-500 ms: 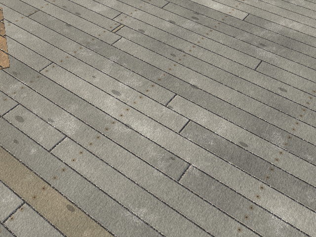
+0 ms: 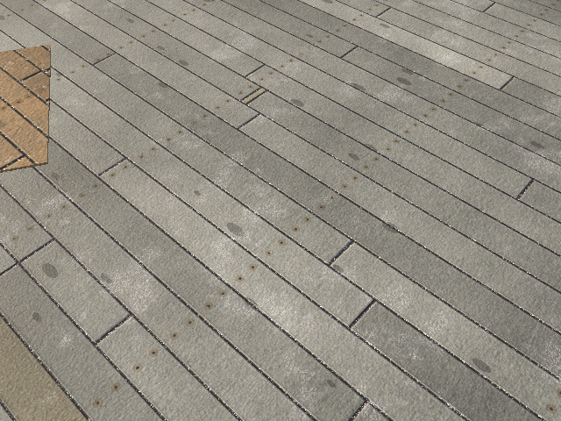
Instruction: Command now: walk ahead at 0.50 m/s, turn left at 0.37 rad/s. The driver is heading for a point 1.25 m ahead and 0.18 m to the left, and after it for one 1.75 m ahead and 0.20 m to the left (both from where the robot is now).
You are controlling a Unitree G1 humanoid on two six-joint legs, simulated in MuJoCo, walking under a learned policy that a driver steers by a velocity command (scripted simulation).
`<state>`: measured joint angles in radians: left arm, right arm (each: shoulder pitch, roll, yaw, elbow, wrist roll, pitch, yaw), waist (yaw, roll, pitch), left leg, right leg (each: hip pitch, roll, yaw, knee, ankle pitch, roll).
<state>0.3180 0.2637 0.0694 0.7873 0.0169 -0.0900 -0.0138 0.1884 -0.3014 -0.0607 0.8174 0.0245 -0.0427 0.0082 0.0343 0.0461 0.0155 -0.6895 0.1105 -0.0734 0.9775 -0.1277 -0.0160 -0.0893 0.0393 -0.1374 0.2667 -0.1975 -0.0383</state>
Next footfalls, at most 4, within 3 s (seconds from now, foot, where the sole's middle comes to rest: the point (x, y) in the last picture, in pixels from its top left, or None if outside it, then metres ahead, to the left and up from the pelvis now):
0.24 left None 0.29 0.16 -0.78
0.78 right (291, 358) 0.65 0.04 -0.78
1.28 left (179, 286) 0.86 0.36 -0.78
1.80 right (272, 208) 1.15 0.11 -0.78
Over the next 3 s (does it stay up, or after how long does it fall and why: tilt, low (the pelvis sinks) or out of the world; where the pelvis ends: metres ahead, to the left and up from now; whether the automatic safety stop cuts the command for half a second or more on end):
stays up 1.24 0.15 0.00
